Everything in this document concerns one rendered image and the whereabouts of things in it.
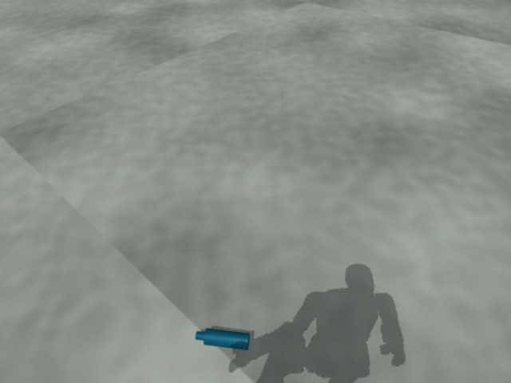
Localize bottle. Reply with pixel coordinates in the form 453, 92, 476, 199
196, 328, 250, 350

